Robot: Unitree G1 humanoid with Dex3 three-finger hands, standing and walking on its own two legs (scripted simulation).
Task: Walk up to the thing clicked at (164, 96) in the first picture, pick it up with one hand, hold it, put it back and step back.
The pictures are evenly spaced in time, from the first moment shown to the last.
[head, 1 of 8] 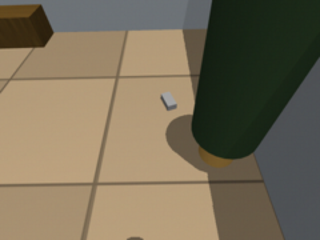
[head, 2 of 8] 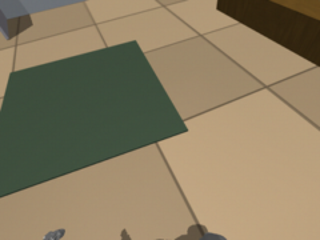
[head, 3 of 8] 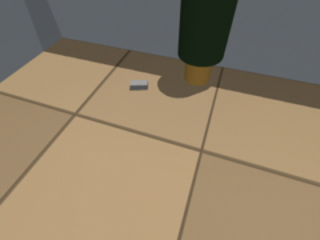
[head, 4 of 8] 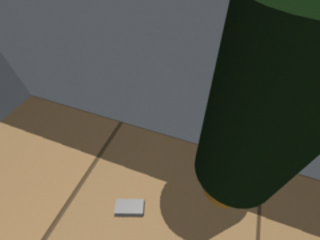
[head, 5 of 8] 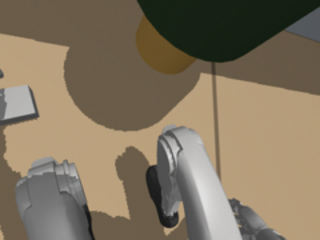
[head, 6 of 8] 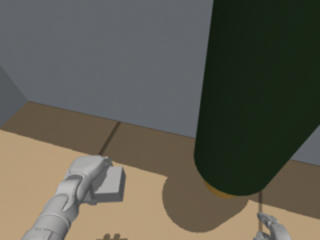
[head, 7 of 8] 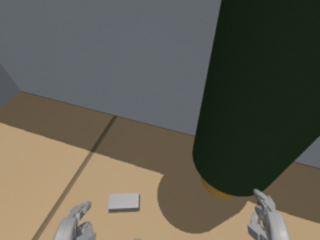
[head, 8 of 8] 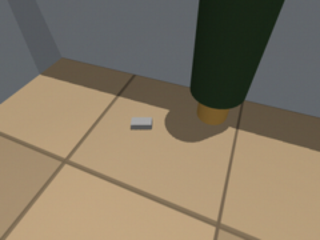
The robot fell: no
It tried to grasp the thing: yes
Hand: left
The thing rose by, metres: 0.66
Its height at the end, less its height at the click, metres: +0.00
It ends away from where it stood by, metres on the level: 0.01
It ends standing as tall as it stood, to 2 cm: yes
